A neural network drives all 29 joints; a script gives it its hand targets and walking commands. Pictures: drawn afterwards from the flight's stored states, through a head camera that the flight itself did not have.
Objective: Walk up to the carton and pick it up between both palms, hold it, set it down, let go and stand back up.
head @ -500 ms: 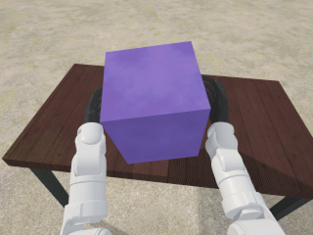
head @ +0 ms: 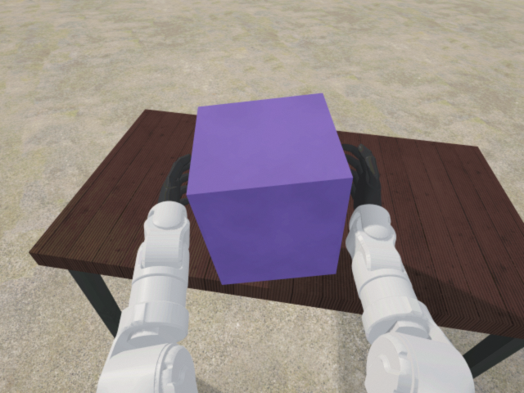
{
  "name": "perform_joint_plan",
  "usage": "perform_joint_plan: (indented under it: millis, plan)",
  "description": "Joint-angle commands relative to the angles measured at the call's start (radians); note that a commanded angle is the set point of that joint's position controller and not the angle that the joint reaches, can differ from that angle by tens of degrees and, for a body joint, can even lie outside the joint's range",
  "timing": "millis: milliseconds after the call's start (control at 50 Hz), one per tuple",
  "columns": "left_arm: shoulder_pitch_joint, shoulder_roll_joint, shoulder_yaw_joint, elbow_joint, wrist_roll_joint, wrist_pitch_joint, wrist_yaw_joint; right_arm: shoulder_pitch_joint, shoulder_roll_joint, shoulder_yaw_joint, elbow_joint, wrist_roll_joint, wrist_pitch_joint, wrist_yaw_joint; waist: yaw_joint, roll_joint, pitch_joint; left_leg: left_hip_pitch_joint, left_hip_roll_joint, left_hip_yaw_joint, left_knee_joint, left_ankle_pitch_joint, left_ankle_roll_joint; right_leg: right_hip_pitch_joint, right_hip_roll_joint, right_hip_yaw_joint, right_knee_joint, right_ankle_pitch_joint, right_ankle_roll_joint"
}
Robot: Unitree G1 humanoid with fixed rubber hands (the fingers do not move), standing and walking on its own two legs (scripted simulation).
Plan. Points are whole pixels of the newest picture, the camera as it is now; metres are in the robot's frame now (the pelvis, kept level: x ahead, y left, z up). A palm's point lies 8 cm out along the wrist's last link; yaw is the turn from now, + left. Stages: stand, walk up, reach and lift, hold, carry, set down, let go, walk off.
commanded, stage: set down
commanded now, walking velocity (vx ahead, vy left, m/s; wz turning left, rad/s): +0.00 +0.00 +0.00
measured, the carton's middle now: (269, 193) +0.44 -0.01 +0.09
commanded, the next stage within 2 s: none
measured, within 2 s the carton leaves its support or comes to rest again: rests again in 1.62 s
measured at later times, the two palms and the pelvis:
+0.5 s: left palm (181, 212) +0.41 +0.14 +0.07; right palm (355, 201) +0.41 -0.15 +0.10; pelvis +0.03 -0.01 +0.00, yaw -1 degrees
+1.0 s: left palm (188, 214) +0.41 +0.13 +0.06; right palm (363, 210) +0.40 -0.17 +0.09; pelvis +0.01 +0.00 +0.00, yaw -3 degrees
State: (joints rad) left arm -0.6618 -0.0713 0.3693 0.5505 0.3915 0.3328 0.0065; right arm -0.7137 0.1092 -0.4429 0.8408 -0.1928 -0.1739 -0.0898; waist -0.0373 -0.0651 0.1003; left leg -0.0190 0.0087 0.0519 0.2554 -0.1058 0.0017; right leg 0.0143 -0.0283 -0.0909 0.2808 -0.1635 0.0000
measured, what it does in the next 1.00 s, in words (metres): stands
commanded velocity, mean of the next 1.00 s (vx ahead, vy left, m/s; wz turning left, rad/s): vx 0.00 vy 0.00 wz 0.00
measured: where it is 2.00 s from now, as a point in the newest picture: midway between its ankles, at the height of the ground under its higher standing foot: outside the picture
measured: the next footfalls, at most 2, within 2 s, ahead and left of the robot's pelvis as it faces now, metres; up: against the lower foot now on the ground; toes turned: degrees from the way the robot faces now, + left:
none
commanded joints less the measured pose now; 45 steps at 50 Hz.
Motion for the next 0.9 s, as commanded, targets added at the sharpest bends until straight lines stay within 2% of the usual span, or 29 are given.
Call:
perform_joint_plan:
  millis: [0, 80, 120, 180, 280, 400, 480, 560, 620, 700, 760, 820, 880]
  plan:
    - [-0.663, -0.456, -0.299, -0.076, -0.075, -0.166, -0.112, -0.574, 0.323, 0.271, -0.035, -0.064, -0.042, 0.160, 0.026, 0.059, -0.497, 0.228, 0.013, 0.061, 0.004, 0.122, -0.041, -0.041, 0.058, -0.092, -0.047, 0.101, 0.036]
    - [-0.669, -0.472, -0.306, -0.058, -0.079, -0.210, -0.083, -0.619, 0.350, 0.331, -0.059, -0.047, -0.069, 0.163, 0.049, 0.054, -0.590, 0.247, 0.009, 0.064, 0.057, 0.293, -0.042, 0.011, 0.068, -0.065, -0.034, 0.258, 0.031]
    - [-0.664, -0.464, -0.293, -0.052, -0.076, -0.221, -0.084, -0.607, 0.369, 0.353, -0.049, -0.046, -0.064, 0.158, 0.052, 0.043, -0.584, 0.184, -0.001, 0.070, 0.054, 0.294, -0.031, 0.077, 0.060, -0.043, -0.015, 0.347, 0.040]
    - [-0.650, -0.447, -0.266, -0.048, -0.068, -0.224, -0.098, -0.559, 0.402, 0.366, -0.015, -0.054, -0.044, 0.149, 0.049, 0.033, -0.546, 0.068, -0.015, 0.081, 0.027, 0.226, -0.010, 0.178, 0.037, -0.009, 0.018, 0.457, 0.058]
    - [-0.637, -0.442, -0.258, -0.058, -0.063, -0.227, -0.118, -0.479, 0.444, 0.353, 0.014, -0.067, -0.024, 0.138, 0.029, 0.056, -0.547, 0.011, -0.024, 0.085, 0.015, 0.195, -0.004, 0.230, 0.021, 0.008, 0.046, 0.550, 0.068]
    - [-0.660, -0.477, -0.308, -0.066, -0.083, -0.265, -0.109, -0.464, 0.470, 0.329, -0.011, -0.094, -0.046, 0.135, -0.013, 0.087, -0.647, 0.046, -0.022, 0.070, 0.062, 0.305, -0.034, 0.195, 0.035, -0.014, 0.068, 0.629, 0.059]
    - [-0.685, -0.505, -0.347, -0.069, -0.100, -0.298, -0.089, -0.469, 0.459, 0.323, -0.016, -0.112, -0.069, 0.141, -0.032, 0.096, -0.711, 0.128, -0.008, 0.052, 0.104, 0.411, -0.059, 0.101, 0.055, -0.036, 0.067, 0.616, 0.046]
    - [-0.680, -0.509, -0.350, -0.037, -0.103, -0.307, -0.079, -0.468, 0.436, 0.311, 0.001, -0.124, -0.075, 0.149, -0.030, 0.089, -0.711, 0.177, 0.006, 0.040, 0.120, 0.455, -0.068, 0.022, 0.065, -0.045, 0.048, 0.559, 0.036]
    - [-0.653, -0.489, -0.312, 0.014, -0.090, -0.291, -0.086, -0.474, 0.415, 0.292, 0.013, -0.129, -0.062, 0.154, -0.012, 0.072, -0.657, 0.141, 0.005, 0.044, 0.102, 0.398, -0.058, 0.027, 0.060, -0.040, 0.035, 0.519, 0.039]
    - [-0.626, -0.450, -0.230, 0.078, -0.061, -0.265, -0.104, -0.499, 0.399, 0.259, 0.017, -0.139, -0.035, 0.164, 0.026, 0.045, -0.568, 0.031, -0.002, 0.060, 0.048, 0.248, -0.032, 0.080, 0.040, -0.022, 0.030, 0.468, 0.053]
    - [-0.652, -0.427, -0.179, 0.099, -0.047, -0.260, -0.105, -0.524, 0.394, 0.222, 0.018, -0.153, -0.019, 0.179, 0.050, 0.046, -0.541, -0.012, -0.001, 0.072, 0.010, 0.150, -0.018, 0.078, 0.028, -0.013, 0.025, 0.391, 0.059]
    - [-0.684, -0.430, -0.166, 0.086, -0.041, -0.276, -0.089, -0.533, 0.403, 0.197, 0.012, -0.166, -0.023, 0.195, 0.059, 0.071, -0.584, 0.030, 0.005, 0.080, 0.012, 0.146, -0.020, 0.035, 0.028, -0.016, 0.018, 0.331, 0.051]
    - [-0.715, -0.443, -0.170, 0.077, -0.039, -0.302, -0.069, -0.532, 0.423, 0.173, 0.010, -0.187, -0.031, 0.206, 0.052, 0.094, -0.653, 0.079, 0.010, 0.084, 0.031, 0.175, -0.029, -0.016, 0.033, -0.021, 0.013, 0.305, 0.043]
